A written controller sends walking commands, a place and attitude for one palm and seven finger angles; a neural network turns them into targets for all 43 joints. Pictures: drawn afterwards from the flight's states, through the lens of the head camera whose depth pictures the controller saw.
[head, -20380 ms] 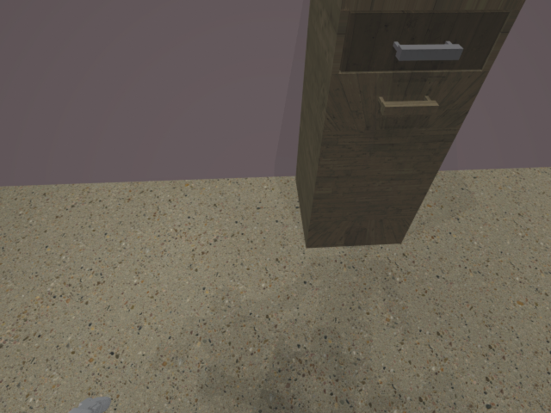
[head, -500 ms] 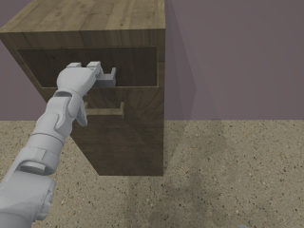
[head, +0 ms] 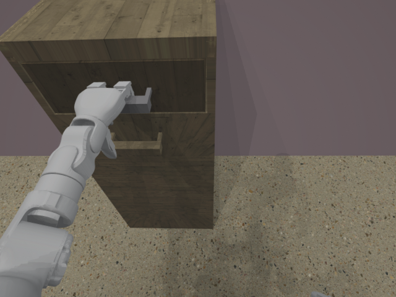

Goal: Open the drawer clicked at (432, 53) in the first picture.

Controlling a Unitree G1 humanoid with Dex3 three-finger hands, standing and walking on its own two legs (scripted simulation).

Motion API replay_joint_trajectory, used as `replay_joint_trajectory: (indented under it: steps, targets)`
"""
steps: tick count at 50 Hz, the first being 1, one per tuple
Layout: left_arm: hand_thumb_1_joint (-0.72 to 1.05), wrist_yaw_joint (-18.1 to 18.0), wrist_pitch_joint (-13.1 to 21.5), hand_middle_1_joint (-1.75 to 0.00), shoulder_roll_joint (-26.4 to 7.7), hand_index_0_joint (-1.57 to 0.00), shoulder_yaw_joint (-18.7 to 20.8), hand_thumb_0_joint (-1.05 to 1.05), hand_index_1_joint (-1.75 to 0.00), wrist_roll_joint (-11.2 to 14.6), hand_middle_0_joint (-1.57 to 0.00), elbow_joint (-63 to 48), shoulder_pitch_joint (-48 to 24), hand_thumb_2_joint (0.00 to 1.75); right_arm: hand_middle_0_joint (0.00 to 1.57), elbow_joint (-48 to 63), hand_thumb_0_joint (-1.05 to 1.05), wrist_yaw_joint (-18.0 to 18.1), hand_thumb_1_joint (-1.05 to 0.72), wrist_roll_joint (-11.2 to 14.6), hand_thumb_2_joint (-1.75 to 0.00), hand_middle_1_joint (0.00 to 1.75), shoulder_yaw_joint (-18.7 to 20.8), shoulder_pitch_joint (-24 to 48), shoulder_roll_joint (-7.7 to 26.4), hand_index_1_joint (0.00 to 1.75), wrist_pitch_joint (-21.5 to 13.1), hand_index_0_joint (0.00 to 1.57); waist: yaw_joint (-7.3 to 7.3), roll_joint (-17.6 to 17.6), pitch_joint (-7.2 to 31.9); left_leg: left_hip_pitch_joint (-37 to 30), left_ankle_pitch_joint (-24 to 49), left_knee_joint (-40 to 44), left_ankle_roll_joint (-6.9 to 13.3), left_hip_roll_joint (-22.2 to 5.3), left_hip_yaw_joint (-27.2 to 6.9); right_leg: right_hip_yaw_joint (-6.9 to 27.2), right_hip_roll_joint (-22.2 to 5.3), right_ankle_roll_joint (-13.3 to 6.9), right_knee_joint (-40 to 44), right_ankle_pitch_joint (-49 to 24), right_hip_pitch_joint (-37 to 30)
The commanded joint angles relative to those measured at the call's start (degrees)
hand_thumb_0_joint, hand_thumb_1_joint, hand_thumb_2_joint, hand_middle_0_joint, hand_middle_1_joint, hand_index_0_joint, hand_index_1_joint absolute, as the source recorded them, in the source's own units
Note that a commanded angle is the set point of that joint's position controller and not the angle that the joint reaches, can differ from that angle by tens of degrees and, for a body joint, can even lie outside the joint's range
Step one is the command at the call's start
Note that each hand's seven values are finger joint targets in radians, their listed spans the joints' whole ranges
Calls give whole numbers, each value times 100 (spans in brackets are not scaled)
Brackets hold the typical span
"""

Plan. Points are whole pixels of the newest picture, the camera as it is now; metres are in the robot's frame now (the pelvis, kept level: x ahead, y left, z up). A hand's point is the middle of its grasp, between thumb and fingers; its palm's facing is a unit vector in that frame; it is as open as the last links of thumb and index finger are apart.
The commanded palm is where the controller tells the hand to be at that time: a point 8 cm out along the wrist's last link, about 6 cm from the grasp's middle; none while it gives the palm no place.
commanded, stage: close the thumb around the handle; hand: left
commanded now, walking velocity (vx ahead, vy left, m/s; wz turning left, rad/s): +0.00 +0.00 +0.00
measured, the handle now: (117, 98) +0.50 +0.20 +0.13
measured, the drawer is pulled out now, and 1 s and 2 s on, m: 0.00 0.02 0.10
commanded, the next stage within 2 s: pull the drawer open in 0.50 s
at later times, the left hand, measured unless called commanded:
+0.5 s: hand (112, 120) +0.45 +0.21 +0.11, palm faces -0.01 -0.02 -1.00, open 6.1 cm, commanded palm +0.43 +0.21 +0.17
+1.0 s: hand (110, 130) +0.42 +0.20 +0.11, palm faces +0.03 -0.06 -1.00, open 6.0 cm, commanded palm +0.38 +0.21 +0.17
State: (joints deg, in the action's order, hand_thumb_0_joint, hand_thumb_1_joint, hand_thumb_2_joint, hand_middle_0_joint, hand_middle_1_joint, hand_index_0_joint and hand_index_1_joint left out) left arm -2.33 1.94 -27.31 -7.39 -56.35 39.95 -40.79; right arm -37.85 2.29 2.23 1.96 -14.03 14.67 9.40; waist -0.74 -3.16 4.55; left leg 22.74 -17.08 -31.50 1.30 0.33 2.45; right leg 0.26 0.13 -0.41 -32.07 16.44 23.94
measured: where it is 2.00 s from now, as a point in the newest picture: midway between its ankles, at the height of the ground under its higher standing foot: outside the picture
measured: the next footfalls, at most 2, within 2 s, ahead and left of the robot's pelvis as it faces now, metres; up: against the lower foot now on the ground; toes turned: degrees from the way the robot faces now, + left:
none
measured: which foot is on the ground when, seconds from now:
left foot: down 0.00-1.00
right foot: down 0.00-1.00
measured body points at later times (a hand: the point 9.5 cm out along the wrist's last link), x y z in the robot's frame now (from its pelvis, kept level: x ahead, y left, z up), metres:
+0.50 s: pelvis +0.00 +0.00 +0.00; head +0.04 -0.02 +0.45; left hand +0.44 +0.20 +0.16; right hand +0.09 -0.26 -0.14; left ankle -0.02 +0.11 -0.73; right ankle -0.01 -0.12 -0.73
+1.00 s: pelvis +0.02 +0.01 +0.00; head +0.06 -0.02 +0.45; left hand +0.42 +0.21 +0.16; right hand +0.14 -0.25 -0.13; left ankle -0.02 +0.11 -0.73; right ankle -0.01 -0.12 -0.73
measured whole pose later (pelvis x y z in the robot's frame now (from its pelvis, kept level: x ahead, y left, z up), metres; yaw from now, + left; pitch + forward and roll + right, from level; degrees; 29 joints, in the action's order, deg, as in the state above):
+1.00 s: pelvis +0.02 +0.01 +0.00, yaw -1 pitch +8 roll +0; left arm -1.4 -3.7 -26.9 -6.1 -54.2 19.6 -25.7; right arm -35.8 -0.3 2.2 2.5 -12.4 15.0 9.8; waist 0.2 -4.1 4.8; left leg 19.6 -18.0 -29.3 1.6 0.3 3.7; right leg 1.6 0.3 0.1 -29.8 16.9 21.2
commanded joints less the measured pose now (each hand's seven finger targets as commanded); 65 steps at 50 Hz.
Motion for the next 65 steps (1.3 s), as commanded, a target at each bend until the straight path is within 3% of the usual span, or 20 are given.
replay_joint_trajectory:
  steps: [1,2,4,7,9,11,12,14,15,17,20,26,30,35,40,52,56,58,60,65]
  targets:
    - [12,-179,39,-127,-1580,-34,782,0,-127,23,-34,-778,-2567,56,20,591,0,116,-90,-46,-90,30,235,-22,778,30,-158,20,-27,503,1922,-784,1978,155,135,57,27,-52,57,-152,263,-1826,-935]
    - [17,-179,61,-127,-1608,-35,769,0,-127,-2,-35,-817,-2632,59,20,607,0,119,-90,-38,-90,30,221,-20,765,30,-155,20,-19,414,1993,-754,1962,150,129,69,16,-52,58,-148,221,-1837,-940]
    - [28,-169,85,-128,-1183,-36,452,0,-128,15,-36,-865,-2725,64,20,595,0,90,-90,-38,-90,30,250,-41,724,30,-167,20,-89,319,1896,-872,2078,114,119,54,10,-89,78,-161,211,-1860,-743]
    - [45,-167,135,-130,-1437,-37,665,0,-130,28,-37,-908,-2653,71,20,623,0,86,-90,-55,-90,30,252,-75,745,30,-158,20,-22,321,2126,-862,2194,75,123,65,5,-56,70,-160,175,-2013,-924]
    - [56,-166,122,-131,-1158,-38,434,0,-131,36,-38,-799,-2721,76,20,600,0,74,-90,-43,-90,30,247,-87,733,30,-155,20,-101,385,1897,-818,2061,93,117,57,-17,-100,86,-159,192,-1855,-723]
    - [68,-196,132,-133,-1352,-38,600,0,-133,8,-38,-794,-2765,80,20,587,0,78,-90,-54,-90,30,261,-99,771,30,-149,20,-91,424,1909,-824,2084,85,116,45,-20,-91,87,-166,199,-1803,-732]
    - [73,-210,138,-133,-1317,-39,544,0,-133,10,-39,-939,-2820,83,20,621,0,65,-90,-47,-90,30,257,-81,744,30,-149,20,-45,179,2072,-863,2087,78,114,67,-11,-66,85,-171,172,-1828,-768]
    - [84,-233,84,-134,-1096,-40,384,0,-134,13,-40,-821,-2878,88,20,578,0,54,-90,-55,-90,30,265,-129,727,30,-150,20,-124,265,1978,-904,2102,56,109,50,-31,-107,102,-171,174,-1809,-640]
    - [90,-247,86,-135,-1202,-40,481,0,-135,3,-40,-845,-2912,90,20,560,0,55,-90,-56,-90,30,284,-142,747,30,-154,20,-121,320,2017,-918,2080,57,107,37,-47,-105,106,-170,169,-1766,-631]
    - [90,-257,76,-135,-1363,-40,606,0,-135,-9,-40,-797,-2880,90,20,557,0,64,-90,-57,-90,30,269,-154,772,30,-144,20,-87,378,2071,-839,2111,65,112,45,-47,-95,101,-171,152,-1835,-737]
    - [90,-261,36,-135,-1073,-40,421,0,-135,15,-40,-918,-2777,90,20,583,0,25,-90,-58,-90,30,294,-126,726,30,-143,20,-69,219,2097,-1013,2337,22,106,33,-40,-117,122,-186,140,-1927,-662]
    - [90,-265,3,-135,-1374,-40,635,0,-135,6,-40,-838,-2753,90,20,562,0,52,-90,-48,-90,30,272,-101,769,30,-129,20,-78,394,2050,-879,2202,76,110,31,-46,-113,108,-177,173,-1882,-803]
    - [90,-272,-1,-135,-1174,-40,497,0,-135,38,-40,-1096,-2698,90,20,607,0,30,-90,-56,-90,30,277,-71,732,30,-137,20,-27,228,2155,-1040,2432,69,103,25,-50,-126,119,-185,146,-2019,-792]
    - [90,-217,-57,-135,-1302,-40,686,0,-135,95,-40,-1419,-1987,90,20,729,0,-6,-90,-42,-90,30,271,70,745,30,-128,20,149,257,2201,-1014,2636,105,99,15,-30,-108,113,-191,133,-2203,-1041]
    - [90,-143,-160,-135,-1284,-40,815,0,-135,201,-40,-2318,-993,90,20,915,0,-110,-90,-34,-90,30,283,280,724,30,-125,20,324,184,2399,-1247,3486,94,86,-44,-44,-91,108,-165,104,-2670,-1308]
    - [90,-28,-724,-135,-1063,-40,682,0,-135,314,-40,-3817,135,90,20,975,0,-205,-90,-20,-90,30,194,752,687,30,-189,20,343,202,2087,-1550,3900,172,14,-79,-101,-128,109,-122,205,-2810,-1370]
    - [90,35,-772,-135,-1264,-40,912,0,-135,320,-40,-4120,526,90,20,993,0,-172,-90,-49,-90,30,159,908,684,30,-191,20,442,221,2176,-1575,4026,200,12,-44,-58,-95,77,-128,205,-3101,-1660]
    - [90,72,-768,-135,-1127,-40,881,0,-135,374,-40,-4359,962,90,20,1057,0,-202,-90,-65,-90,30,132,993,612,30,-211,20,497,254,2183,-1628,4330,173,30,-35,-58,-99,58,-97,162,-3429,-1763]
    - [90,60,-793,-135,-1087,-40,579,0,-135,275,-40,-3775,-490,90,20,798,0,-104,-90,-46,-90,30,88,916,675,30,-190,20,140,304,1704,-1488,3597,186,5,-16,-53,-131,89,-102,262,-2950,-1246]
    - [90,108,-740,-135,-1082,-40,531,0,-135,193,-40,-3444,-752,90,20,748,0,2,-90,-58,-90,30,88,876,626,30,-208,20,200,211,1986,-1560,3525,141,14,59,-43,-119,69,-135,242,-2986,-1369]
